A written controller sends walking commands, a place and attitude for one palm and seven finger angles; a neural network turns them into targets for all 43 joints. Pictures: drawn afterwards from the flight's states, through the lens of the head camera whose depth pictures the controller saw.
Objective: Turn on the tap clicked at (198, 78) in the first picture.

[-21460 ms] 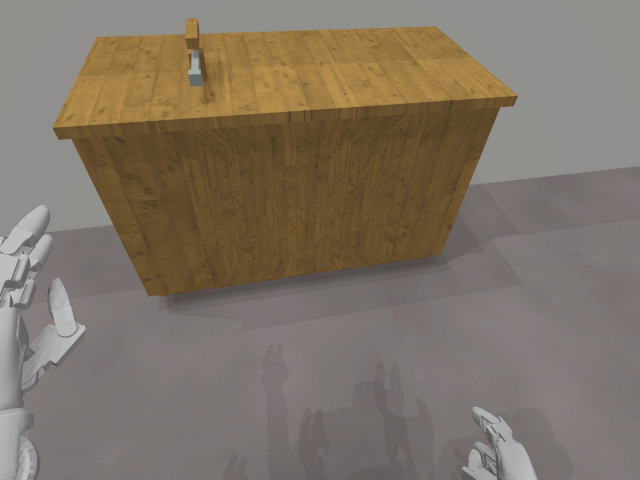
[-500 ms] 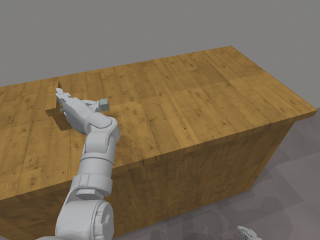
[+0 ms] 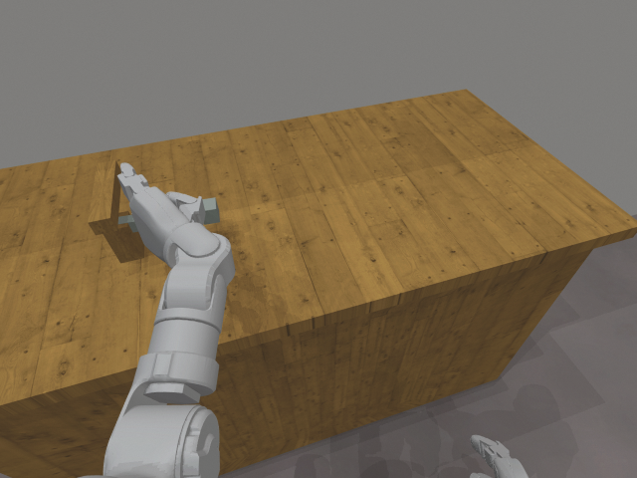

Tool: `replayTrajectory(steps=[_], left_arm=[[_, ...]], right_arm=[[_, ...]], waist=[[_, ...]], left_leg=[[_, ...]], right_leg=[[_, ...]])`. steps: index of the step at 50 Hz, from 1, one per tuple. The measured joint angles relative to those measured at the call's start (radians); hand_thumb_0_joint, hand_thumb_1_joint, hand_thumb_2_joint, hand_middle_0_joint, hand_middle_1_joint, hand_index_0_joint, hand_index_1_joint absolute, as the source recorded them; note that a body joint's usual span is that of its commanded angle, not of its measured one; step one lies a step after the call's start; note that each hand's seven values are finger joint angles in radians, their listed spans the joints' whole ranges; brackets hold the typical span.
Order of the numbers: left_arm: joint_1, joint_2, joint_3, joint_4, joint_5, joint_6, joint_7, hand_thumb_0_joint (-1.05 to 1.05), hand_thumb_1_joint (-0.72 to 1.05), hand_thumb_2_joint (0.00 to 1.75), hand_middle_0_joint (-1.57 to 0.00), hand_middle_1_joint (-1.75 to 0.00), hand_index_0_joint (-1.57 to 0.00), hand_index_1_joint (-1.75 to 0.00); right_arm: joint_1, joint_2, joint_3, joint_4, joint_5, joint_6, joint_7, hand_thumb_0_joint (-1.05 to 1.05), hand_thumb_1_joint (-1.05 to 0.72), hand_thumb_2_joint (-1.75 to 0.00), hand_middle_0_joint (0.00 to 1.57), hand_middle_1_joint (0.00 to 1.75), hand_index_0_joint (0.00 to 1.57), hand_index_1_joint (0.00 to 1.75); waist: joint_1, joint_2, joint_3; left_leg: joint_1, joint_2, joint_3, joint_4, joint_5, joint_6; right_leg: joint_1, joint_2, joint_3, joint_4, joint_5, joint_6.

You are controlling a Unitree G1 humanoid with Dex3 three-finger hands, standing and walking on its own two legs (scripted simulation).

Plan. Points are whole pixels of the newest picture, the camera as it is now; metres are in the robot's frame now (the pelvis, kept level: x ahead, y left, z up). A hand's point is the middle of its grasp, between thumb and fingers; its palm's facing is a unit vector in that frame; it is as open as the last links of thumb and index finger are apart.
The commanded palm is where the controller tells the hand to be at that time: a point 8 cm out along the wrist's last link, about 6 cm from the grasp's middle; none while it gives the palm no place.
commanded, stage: draw the hand back beside the body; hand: left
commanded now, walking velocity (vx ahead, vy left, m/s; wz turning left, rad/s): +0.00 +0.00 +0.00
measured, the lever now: (209, 211) +0.47 +0.21 +0.08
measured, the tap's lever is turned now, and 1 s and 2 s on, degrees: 86 86 86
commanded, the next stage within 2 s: step back with the hand held close in 1.42 s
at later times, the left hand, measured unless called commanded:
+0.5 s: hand (149, 264) +0.29 +0.21 +0.16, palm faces +0.27 -0.94 -0.21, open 7.7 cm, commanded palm +0.26 +0.25 +0.17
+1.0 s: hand (83, 318) +0.22 +0.25 +0.16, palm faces +0.34 -0.89 -0.30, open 7.5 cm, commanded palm +0.18 +0.29 +0.17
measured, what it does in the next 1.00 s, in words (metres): stands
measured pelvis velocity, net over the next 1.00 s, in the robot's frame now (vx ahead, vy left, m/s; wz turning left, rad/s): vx -0.01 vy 0.02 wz -0.03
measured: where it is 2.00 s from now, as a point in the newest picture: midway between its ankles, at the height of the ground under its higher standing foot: outside the picture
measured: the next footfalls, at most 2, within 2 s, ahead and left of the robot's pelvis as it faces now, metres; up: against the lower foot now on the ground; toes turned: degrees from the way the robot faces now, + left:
none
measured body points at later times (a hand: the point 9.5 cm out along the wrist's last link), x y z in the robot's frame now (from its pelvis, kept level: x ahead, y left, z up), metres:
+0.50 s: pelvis -0.01 +0.02 +0.01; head -0.02 +0.00 +0.46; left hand +0.27 +0.26 +0.17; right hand +0.17 -0.21 -0.08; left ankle -0.02 +0.13 -0.74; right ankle +0.00 -0.09 -0.74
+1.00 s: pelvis -0.01 +0.02 +0.01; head -0.03 +0.01 +0.46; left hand +0.20 +0.29 +0.18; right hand +0.16 -0.21 -0.08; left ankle -0.02 +0.13 -0.74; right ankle +0.00 -0.09 -0.74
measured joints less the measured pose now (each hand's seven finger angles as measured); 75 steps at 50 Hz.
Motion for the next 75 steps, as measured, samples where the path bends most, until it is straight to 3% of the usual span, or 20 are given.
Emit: replayTrajectory(steps=[3,6,9,13,17,22,28,34,43,59,66,75], left_arm=[[0.112,0.043,-0.054,-0.138,-0.022,-0.035,-0.201,0.02,0.90,0.90,-0.15,-0.15,-0.15,-0.15],[0.232,0.082,-0.070,-0.252,-0.096,-0.058,-0.364,0.02,0.90,0.90,-0.15,-0.16,-0.15,-0.16],[0.343,0.112,-0.055,-0.340,-0.138,-0.042,-0.429,0.01,0.90,0.90,-0.16,-0.16,-0.16,-0.16],[0.509,0.231,-0.050,-0.387,-0.151,-0.149,-0.568,0.01,0.90,0.90,-0.17,-0.17,-0.16,-0.17],[0.587,0.294,-0.074,-0.443,-0.143,-0.254,-0.627,0.02,0.90,0.90,-0.17,-0.18,-0.17,-0.18],[0.564,0.290,-0.118,-0.447,-0.133,-0.341,-0.655,0.02,0.90,0.90,-0.17,-0.20,-0.17,-0.20],[0.596,0.282,-0.122,-0.465,-0.132,-0.385,-0.687,0.01,0.90,0.90,-0.18,-0.22,-0.18,-0.22],[0.689,0.298,-0.082,-0.532,-0.136,-0.390,-0.704,0.01,0.89,0.90,-0.19,-0.23,-0.19,-0.23],[0.806,0.309,-0.042,-0.639,-0.132,-0.402,-0.696,0.02,0.90,0.90,-0.20,-0.26,-0.19,-0.26],[1.000,0.332,0.028,-0.780,-0.133,-0.419,-0.690,0.01,0.89,0.90,-0.21,-0.30,-0.21,-0.30],[0.992,0.322,0.025,-0.779,-0.131,-0.421,-0.683,0.01,0.89,0.90,-0.21,-0.30,-0.21,-0.30],[0.986,0.323,0.019,-0.771,-0.134,-0.422,-0.685,0.01,0.89,0.90,-0.21,-0.30,-0.21,-0.30]], right_arm=[[0.013,0.004,0.004,-0.046,0.017,0.034,-0.029,0.01,-0.90,-0.90,0.20,0.30,0.20,0.29],[0.031,0.001,0.015,-0.082,0.045,0.059,-0.058,0.01,-0.90,-0.90,0.20,0.30,0.20,0.29],[0.033,-0.005,0.026,-0.093,0.058,0.066,-0.066,0.01,-0.90,-0.90,0.20,0.30,0.20,0.29],[0.039,-0.012,0.029,-0.124,0.059,0.031,-0.046,0.01,-0.90,-0.90,0.20,0.30,0.20,0.29],[0.055,-0.037,0.021,-0.141,0.055,-0.025,-0.038,0.01,-0.90,-0.90,0.20,0.30,0.20,0.29],[0.036,-0.049,0.027,-0.127,0.056,-0.046,-0.039,0.01,-0.90,-0.90,0.20,0.30,0.20,0.29],[0.006,-0.015,0.047,-0.143,0.050,-0.039,-0.032,0.01,-0.90,-0.90,0.20,0.30,0.20,0.29],[0.023,0.007,0.053,-0.163,0.046,-0.032,-0.024,0.01,-0.90,-0.90,0.20,0.30,0.20,0.29],[0.054,-0.016,0.038,-0.139,0.042,-0.049,-0.021,0.01,-0.90,-0.90,0.20,0.30,0.20,0.29],[0.033,-0.021,0.021,-0.151,0.038,-0.091,-0.023,0.01,-0.90,-0.90,0.20,0.30,0.20,0.29],[0.027,-0.021,0.023,-0.141,0.039,-0.105,-0.030,0.01,-0.90,-0.90,0.20,0.30,0.20,0.29],[0.028,-0.010,0.031,-0.139,0.039,-0.113,-0.030,0.01,-0.90,-0.90,0.20,0.30,0.20,0.29]], waist=[[-0.006,0.002,0.018],[-0.007,0.006,0.029],[-0.010,0.008,0.042],[-0.017,0.009,0.066],[0.010,0.022,0.097],[0.034,0.022,0.127],[0.014,0.013,0.133],[0.003,0.014,0.132],[0.023,0.022,0.139],[0.036,0.025,0.132],[0.049,0.029,0.136],[0.037,0.029,0.136]], left_leg=[[0.046,0.003,0.017,-0.021,-0.002,0.004],[0.105,0.010,0.035,-0.054,-0.001,0.006],[0.155,0.017,0.047,-0.082,0.004,0.006],[0.205,0.019,0.056,-0.121,0.020,0.008],[0.227,0.011,0.049,-0.142,0.039,0.014],[0.233,-0.005,0.032,-0.163,0.067,0.023],[0.244,-0.008,0.042,-0.192,0.090,0.027],[0.257,-0.003,0.054,-0.198,0.090,0.028],[0.260,-0.007,0.045,-0.190,0.087,0.032],[0.251,0.001,0.035,-0.162,0.072,0.025],[0.245,0.000,0.024,-0.150,0.072,0.024],[0.246,0.005,0.027,-0.150,0.073,0.020]], right_leg=[[0.034,0.004,0.017,-0.010,-0.001,0.002],[0.086,0.013,0.035,-0.041,0.006,0.005],[0.134,0.020,0.047,-0.073,0.018,0.006],[0.180,0.023,0.057,-0.111,0.036,0.007],[0.212,0.015,0.050,-0.144,0.057,0.013],[0.227,-0.001,0.034,-0.169,0.080,0.021],[0.235,-0.003,0.044,-0.199,0.107,0.025],[0.251,0.002,0.055,-0.221,0.120,0.027],[0.264,-0.002,0.047,-0.226,0.121,0.031],[0.265,0.006,0.037,-0.214,0.112,0.024],[0.263,0.004,0.026,-0.202,0.107,0.022],[0.260,0.008,0.028,-0.197,0.107,0.018]])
